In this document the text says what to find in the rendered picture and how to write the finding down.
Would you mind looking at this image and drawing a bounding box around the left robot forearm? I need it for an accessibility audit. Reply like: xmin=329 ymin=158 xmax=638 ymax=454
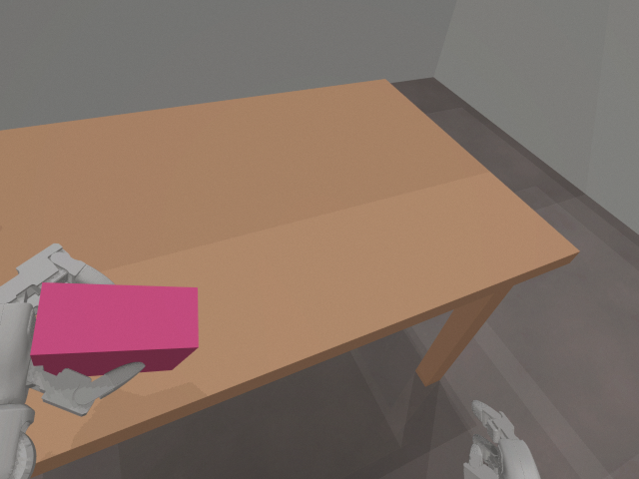
xmin=0 ymin=404 xmax=36 ymax=479

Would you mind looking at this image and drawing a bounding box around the sponge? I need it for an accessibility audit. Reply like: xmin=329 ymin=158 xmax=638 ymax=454
xmin=30 ymin=282 xmax=199 ymax=376

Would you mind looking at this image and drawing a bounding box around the right robot hand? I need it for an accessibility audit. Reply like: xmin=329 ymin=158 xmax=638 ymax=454
xmin=463 ymin=400 xmax=541 ymax=479

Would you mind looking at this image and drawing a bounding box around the left robot hand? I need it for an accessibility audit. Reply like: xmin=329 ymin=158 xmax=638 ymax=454
xmin=0 ymin=243 xmax=146 ymax=417

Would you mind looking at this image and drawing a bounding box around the table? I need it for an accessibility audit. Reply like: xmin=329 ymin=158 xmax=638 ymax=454
xmin=0 ymin=79 xmax=580 ymax=478

